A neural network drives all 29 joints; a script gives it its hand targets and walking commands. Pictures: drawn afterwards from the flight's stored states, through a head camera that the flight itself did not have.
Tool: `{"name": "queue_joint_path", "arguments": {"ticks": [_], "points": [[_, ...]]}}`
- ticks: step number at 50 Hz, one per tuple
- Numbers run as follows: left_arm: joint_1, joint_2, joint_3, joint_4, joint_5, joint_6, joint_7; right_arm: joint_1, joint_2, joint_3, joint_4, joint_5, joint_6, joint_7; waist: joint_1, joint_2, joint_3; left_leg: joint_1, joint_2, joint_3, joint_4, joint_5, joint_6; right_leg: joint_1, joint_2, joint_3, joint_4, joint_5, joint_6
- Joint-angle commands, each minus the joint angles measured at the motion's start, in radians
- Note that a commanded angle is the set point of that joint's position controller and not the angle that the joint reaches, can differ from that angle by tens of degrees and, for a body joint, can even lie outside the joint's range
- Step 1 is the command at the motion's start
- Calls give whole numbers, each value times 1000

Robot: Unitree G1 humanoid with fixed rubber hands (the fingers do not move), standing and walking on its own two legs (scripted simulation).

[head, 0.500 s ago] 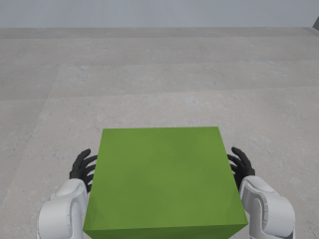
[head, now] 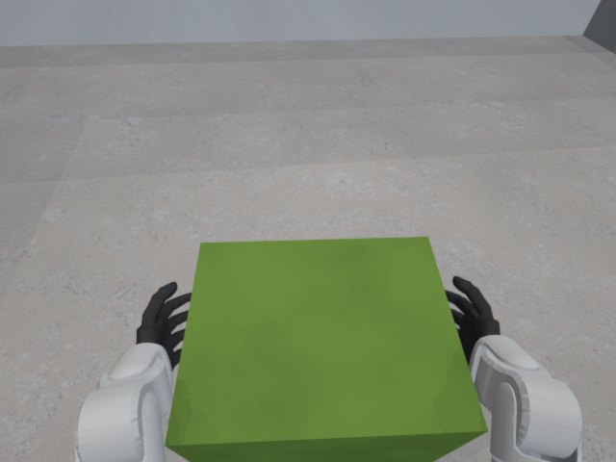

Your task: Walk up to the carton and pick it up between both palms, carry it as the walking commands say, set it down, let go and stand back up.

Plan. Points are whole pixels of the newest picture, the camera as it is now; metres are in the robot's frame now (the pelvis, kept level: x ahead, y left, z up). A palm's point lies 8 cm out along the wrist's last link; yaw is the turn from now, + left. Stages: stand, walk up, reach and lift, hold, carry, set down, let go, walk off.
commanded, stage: carry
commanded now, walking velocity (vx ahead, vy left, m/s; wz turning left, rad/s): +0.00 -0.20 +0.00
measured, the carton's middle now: (317, 368) +0.25 -0.01 +0.00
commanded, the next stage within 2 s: none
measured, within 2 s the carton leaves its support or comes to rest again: neither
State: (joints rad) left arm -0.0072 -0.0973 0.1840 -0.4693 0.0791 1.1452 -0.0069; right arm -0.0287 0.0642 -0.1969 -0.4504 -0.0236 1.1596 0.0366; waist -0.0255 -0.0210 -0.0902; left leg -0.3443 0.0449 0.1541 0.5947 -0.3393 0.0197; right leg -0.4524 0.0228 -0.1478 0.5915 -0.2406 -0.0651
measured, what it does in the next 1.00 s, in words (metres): steps to the right: right foot, then left foot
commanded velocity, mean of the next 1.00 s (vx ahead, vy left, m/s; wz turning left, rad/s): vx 0.00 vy -0.16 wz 0.00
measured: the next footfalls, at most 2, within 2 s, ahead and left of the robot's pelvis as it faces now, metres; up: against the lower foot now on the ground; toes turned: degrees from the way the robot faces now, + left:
right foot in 0.26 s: +0.04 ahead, -0.23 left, +0.00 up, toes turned -7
left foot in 0.52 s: -0.02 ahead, -0.06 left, +0.00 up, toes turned +9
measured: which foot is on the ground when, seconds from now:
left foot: down 0.00-0.26, up 0.28-0.50, down 0.52-0.82, up 0.84-1.00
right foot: up 0.00-0.24, down 0.26-0.54, up 0.56-0.80, down 0.82-1.00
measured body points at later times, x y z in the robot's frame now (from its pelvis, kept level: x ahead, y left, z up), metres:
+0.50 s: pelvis -0.05 -0.15 +0.00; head -0.03 -0.15 +0.45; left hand +0.21 +0.02 +0.07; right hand +0.20 -0.34 +0.07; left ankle -0.07 -0.05 -0.71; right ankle +0.00 -0.23 -0.73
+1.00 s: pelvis -0.10 -0.30 +0.01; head -0.08 -0.31 +0.46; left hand +0.17 -0.14 +0.07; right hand +0.15 -0.50 +0.07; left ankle -0.11 -0.16 -0.69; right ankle -0.06 -0.39 -0.73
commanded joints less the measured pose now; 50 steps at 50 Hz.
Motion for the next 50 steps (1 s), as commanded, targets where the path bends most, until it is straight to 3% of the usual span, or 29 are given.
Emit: {"name": "queue_joint_path", "arguments": {"ticks": [1,3,4,6,10,12,13,14,15,16,18,23,25,26,27,28,29,31,32,34,37,39,40,41,42,43,44,46,50], "points": [[-457,-707,-812,-83,-329,29,-183,-395,706,766,-103,306,10,179,1,268,-151,215,507,-516,-291,356,190,-192,-77,125,289,-221,77],[-517,-711,-804,-57,-349,27,-192,-421,718,771,-106,297,11,178,4,145,-159,167,429,-382,-282,329,156,-186,-95,187,443,-150,96],[-535,-721,-803,-57,-353,26,-195,-440,722,770,-113,290,9,176,13,154,-143,158,376,-291,-278,320,111,-180,-116,188,402,-110,108],[-545,-728,-794,-69,-362,25,-192,-453,720,760,-125,286,7,170,11,191,-133,155,286,-167,-235,434,67,-111,-77,109,274,-102,126],[-479,-710,-771,-38,-357,47,-188,-392,693,747,-120,264,25,153,6,293,-175,171,303,-148,-154,619,60,14,-38,28,72,-152,113],[-453,-714,-764,-24,-356,52,-188,-387,693,748,-132,257,34,149,19,257,-209,121,263,-111,-58,522,3,152,-22,3,-150,-26,96],[-435,-713,-762,-20,-356,52,-190,-386,692,748,-137,252,37,148,23,145,-231,50,215,-79,48,381,-41,260,-69,67,-257,24,92],[-428,-702,-762,-24,-352,52,-192,-391,689,749,-136,249,41,148,22,-122,-237,-146,124,-29,195,25,-105,367,-253,278,-282,277,50],[-441,-710,-745,-17,-335,42,-193,-421,715,763,-134,251,46,150,30,-344,-276,-214,57,-34,312,-310,-101,336,-361,371,-242,453,-65],[-433,-724,-747,-36,-336,37,-195,-454,736,785,-148,273,41,159,35,-272,-277,-196,62,-85,417,-334,-87,314,-335,323,-201,480,-100],[-460,-732,-769,-92,-341,18,-189,-506,757,819,-183,310,20,173,31,-164,-270,-235,60,-73,455,-256,-58,302,-294,256,-188,392,-96],[-397,-718,-780,-118,-317,5,-169,-461,730,811,-165,334,5,178,32,-156,-285,-82,6,-23,183,-142,-17,280,-259,217,-186,369,-108],[-380,-704,-786,-103,-316,12,-167,-415,709,793,-148,322,8,177,19,-118,-282,66,6,14,-71,8,-10,225,-227,190,-174,260,-76],[-373,-695,-788,-98,-317,17,-168,-401,694,777,-140,317,10,178,18,-70,-267,163,63,-50,-203,67,-14,154,-195,175,-131,182,-36],[-380,-681,-787,-101,-315,20,-168,-379,685,756,-132,314,13,180,11,74,-250,286,245,-276,-295,48,12,-8,-147,149,1,83,13],[-444,-696,-808,-120,-323,27,-177,-369,692,747,-75,296,9,179,5,337,-156,238,479,-546,-320,245,131,-174,-53,66,141,-187,68],[-446,-707,-809,-83,-326,30,-181,-382,704,770,-117,311,11,180,3,254,-152,200,501,-511,-292,352,188,-188,-80,141,325,-226,72],[-512,-710,-807,-62,-346,26,-191,-414,715,773,-120,298,10,179,6,149,-160,170,423,-366,-277,339,148,-193,-99,188,448,-151,95],[-533,-721,-807,-66,-352,24,-194,-433,721,773,-127,291,7,176,15,159,-148,166,369,-276,-269,341,105,-184,-120,187,386,-112,107],[-538,-726,-799,-79,-360,23,-191,-445,716,762,-142,287,5,169,11,197,-144,162,286,-159,-221,480,68,-103,-75,103,260,-115,123],[-482,-709,-777,-53,-358,40,-187,-393,691,751,-136,269,19,155,6,273,-171,170,302,-145,-167,620,66,-7,-39,33,119,-164,116],[-447,-706,-769,-40,-353,49,-186,-370,682,750,-143,259,30,149,19,288,-196,149,287,-124,-97,580,25,90,-25,5,-88,-64,100],[-435,-702,-763,-29,-353,51,-186,-374,685,749,-150,255,35,148,22,212,-221,97,245,-98,-15,475,-17,196,-31,22,-203,-7,95],[-417,-703,-762,-28,-355,53,-189,-378,677,750,-157,251,39,147,26,68,-241,-15,193,-67,107,261,-65,311,-130,133,-266,108,87],[-433,-683,-751,-21,-337,47,-190,-399,692,754,-147,245,44,147,29,-301,-241,-248,63,3,251,-180,-119,377,-345,387,-262,439,-6],[-425,-715,-747,-35,-335,40,-193,-418,714,774,-148,257,44,152,30,-302,-292,-192,77,-89,370,-337,-99,338,-354,344,-204,528,-76],[-418,-726,-752,-44,-330,33,-193,-460,737,804,-173,281,34,160,30,-207,-289,-201,61,-96,421,-310,-82,319,-333,311,-183,505,-88],[-465,-726,-772,-112,-340,13,-187,-498,761,828,-185,316,18,173,21,-138,-282,-230,68,-92,426,-230,-57,310,-308,273,-190,383,-75],[-403,-717,-775,-124,-317,3,-175,-473,743,829,-167,337,6,177,23,-133,-292,-121,26,-80,243,-175,-38,309,-304,268,-209,349,-81]]}}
